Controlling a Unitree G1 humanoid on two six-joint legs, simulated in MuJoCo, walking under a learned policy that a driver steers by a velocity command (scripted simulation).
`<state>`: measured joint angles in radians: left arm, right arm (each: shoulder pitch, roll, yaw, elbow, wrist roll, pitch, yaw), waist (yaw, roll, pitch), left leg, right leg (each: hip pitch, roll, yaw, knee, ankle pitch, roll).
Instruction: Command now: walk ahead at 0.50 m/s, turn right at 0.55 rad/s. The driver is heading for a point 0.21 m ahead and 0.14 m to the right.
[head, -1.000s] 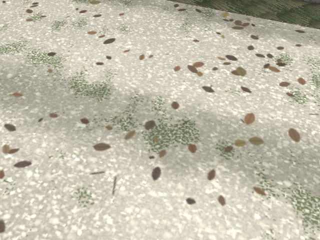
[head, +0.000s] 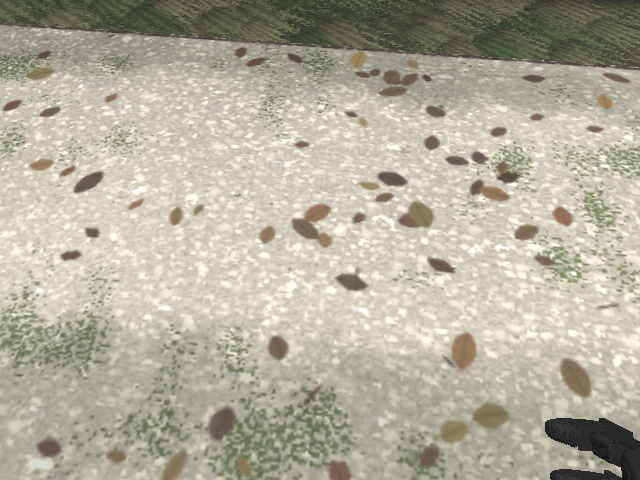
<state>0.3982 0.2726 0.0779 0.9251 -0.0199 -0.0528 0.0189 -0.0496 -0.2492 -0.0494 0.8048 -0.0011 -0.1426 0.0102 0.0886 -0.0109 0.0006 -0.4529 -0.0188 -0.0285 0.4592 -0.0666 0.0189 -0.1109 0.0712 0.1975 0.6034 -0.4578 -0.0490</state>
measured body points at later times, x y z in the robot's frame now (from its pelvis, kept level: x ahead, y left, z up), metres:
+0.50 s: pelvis +0.17 -0.02 +0.01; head +0.20 -0.03 +0.46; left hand +0.39 +0.20 -0.09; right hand +0.21 -0.30 -0.13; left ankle +0.13 +0.13 -0.70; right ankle +0.23 -0.13 -0.73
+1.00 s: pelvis +0.22 +0.00 +0.01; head +0.23 +0.00 +0.46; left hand +0.33 +0.25 -0.13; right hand +0.25 -0.26 -0.13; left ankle +0.21 +0.13 -0.73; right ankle +0.23 -0.13 -0.73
